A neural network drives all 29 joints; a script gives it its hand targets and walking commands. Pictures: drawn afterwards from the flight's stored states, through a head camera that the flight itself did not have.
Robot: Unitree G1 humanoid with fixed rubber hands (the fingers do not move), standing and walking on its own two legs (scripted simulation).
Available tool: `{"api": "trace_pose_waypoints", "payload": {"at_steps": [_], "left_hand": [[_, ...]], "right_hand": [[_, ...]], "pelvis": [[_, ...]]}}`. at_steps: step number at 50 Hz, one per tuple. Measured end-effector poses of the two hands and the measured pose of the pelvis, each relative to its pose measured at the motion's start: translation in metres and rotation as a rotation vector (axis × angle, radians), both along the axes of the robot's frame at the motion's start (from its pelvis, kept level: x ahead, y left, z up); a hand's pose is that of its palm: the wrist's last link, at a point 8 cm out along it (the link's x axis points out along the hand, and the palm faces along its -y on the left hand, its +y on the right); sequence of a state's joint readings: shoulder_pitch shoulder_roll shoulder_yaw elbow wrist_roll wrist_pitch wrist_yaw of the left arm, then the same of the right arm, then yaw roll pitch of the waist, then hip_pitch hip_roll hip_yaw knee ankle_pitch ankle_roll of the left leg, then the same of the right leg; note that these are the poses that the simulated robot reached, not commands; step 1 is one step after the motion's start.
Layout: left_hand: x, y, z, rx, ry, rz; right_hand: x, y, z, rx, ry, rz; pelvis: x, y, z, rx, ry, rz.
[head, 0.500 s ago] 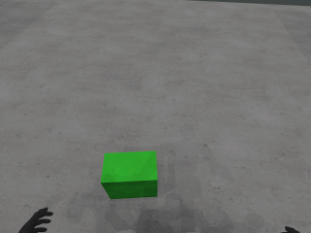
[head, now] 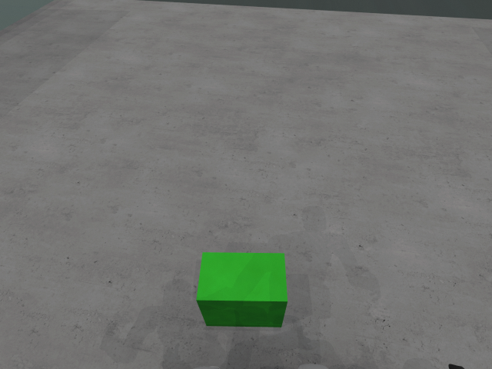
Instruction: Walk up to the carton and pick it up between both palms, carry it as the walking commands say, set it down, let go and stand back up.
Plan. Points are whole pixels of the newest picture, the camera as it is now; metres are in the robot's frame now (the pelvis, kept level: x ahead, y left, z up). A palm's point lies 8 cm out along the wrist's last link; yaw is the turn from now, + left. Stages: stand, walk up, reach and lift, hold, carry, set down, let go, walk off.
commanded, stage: walk up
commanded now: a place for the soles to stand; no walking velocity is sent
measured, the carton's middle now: (243, 291) +0.48 +0.03 -0.61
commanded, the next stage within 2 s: reach and lift in 1.72 s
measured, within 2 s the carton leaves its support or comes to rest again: neither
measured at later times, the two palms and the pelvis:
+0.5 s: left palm out of the picture +0.13 +0.37 -0.07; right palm (455, 355) +0.15 -0.32 -0.07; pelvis +0.06 +0.03 +0.00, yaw +2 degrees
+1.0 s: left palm (25, 358) +0.16 +0.37 -0.06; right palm (449, 355) +0.16 -0.32 -0.08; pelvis +0.06 +0.03 +0.00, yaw +2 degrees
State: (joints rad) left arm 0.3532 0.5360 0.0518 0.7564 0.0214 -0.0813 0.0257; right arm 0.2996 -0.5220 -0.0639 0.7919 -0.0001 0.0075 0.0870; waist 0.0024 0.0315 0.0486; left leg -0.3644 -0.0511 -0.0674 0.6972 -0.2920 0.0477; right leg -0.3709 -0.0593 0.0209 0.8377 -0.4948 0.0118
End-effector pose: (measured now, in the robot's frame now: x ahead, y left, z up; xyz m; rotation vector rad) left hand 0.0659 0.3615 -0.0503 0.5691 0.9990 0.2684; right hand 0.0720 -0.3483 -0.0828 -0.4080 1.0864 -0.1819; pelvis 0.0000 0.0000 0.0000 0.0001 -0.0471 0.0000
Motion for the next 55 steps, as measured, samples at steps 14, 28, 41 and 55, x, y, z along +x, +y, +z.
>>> {"api": "trace_pose_waypoints", "payload": {"at_steps": [14,28,41,55], "left_hand": [[0.028,0.021,-0.015,-0.04,0.046,0.026],[0.071,0.011,-0.02,-0.082,0.016,0.002],[0.099,0.006,-0.013,-0.087,-0.047,-0.025],[0.094,0.007,-0.012,-0.08,-0.043,-0.016]], "right_hand": [[0.057,0.034,0.001,-0.033,-0.027,0.029],[0.085,0.032,0.009,-0.068,-0.023,0.03],[0.085,0.03,0.01,-0.068,-0.035,0.038],[0.084,0.031,0.008,-0.061,-0.043,0.04]], "pelvis": [[0.042,0.033,-0.002,-0.019,0.008,0.031],[0.066,0.033,0.001,-0.01,0.03,0.038],[0.064,0.03,0.001,-0.007,0.026,0.038],[0.061,0.03,0.001,-0.007,0.022,0.038]]}}
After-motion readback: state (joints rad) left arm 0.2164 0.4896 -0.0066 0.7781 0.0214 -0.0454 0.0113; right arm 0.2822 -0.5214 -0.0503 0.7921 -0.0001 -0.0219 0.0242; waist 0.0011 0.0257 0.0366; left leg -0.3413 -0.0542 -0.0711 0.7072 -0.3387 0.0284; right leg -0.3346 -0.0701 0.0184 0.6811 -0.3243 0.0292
